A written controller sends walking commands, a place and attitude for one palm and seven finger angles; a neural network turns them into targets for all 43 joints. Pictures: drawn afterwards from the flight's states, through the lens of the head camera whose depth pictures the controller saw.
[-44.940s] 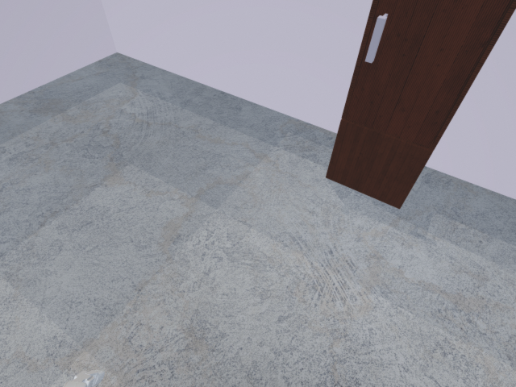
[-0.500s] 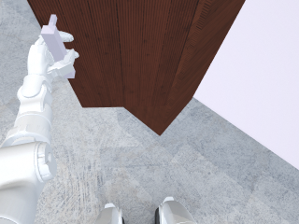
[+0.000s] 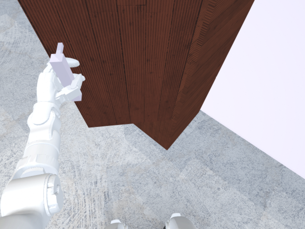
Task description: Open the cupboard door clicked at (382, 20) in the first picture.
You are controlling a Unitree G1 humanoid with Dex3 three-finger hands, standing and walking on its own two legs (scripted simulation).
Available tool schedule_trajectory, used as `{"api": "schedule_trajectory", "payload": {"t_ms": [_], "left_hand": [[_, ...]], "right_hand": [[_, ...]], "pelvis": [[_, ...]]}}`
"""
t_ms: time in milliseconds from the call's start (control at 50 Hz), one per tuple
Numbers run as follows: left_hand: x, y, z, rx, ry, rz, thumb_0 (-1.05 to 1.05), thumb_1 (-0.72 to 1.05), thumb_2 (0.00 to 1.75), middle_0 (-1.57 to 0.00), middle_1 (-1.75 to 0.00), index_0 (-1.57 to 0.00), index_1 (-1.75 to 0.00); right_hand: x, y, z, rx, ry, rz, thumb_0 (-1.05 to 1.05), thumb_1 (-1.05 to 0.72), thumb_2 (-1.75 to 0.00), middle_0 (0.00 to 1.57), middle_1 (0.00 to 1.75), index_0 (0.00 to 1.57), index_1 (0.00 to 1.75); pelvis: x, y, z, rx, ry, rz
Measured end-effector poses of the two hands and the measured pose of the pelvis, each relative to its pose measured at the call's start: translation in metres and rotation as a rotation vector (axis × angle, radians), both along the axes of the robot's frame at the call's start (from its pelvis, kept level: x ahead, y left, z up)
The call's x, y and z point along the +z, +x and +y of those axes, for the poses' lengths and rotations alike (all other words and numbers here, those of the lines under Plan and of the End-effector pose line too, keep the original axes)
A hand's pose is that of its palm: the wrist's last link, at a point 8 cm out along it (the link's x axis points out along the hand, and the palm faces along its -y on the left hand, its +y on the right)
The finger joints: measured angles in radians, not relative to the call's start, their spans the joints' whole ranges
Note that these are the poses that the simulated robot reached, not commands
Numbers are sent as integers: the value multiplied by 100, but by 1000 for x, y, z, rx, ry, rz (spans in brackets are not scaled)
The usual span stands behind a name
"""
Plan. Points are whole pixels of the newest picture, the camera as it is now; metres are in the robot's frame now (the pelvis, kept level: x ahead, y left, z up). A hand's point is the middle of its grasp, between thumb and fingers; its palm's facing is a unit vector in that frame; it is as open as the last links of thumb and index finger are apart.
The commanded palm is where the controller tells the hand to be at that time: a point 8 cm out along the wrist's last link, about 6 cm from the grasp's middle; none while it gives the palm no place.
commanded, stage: pull the door open along its arc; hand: left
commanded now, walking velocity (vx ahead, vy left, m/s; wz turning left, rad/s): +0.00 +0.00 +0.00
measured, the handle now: (69, 73) +0.52 +0.20 +0.08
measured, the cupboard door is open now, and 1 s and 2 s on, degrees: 47 80 86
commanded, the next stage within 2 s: open thumb and fingers to let go in 1.12 s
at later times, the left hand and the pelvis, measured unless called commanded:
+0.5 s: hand (99, 131) +0.34 +0.10 +0.08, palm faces +0.41 -0.91 +0.02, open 6.4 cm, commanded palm +0.29 +0.14 +0.08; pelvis -0.01 -0.02 +0.01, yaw +4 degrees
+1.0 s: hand (112, 146) +0.30 +0.07 +0.08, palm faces +0.38 -0.93 +0.02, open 6.6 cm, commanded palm +0.22 +0.10 +0.08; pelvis +0.00 -0.04 +0.02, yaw +3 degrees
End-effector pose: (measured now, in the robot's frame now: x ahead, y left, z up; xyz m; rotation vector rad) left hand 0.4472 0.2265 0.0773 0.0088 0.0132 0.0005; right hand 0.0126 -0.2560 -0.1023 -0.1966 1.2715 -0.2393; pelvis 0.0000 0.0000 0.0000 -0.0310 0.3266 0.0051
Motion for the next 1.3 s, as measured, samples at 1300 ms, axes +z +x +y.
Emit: {"api": "schedule_trajectory", "payload": {"t_ms": [1300], "left_hand": [[8, -213, -137, 337, 17, -6, 3, 59, 75, -35, -132, -33, -132]], "right_hand": [[36, 186, 37, 330, 134, -533, 1, -91, -90, 20, 30, 20, 30]], "pelvis": [[13, 2, -32, 72, 40, -211]]}}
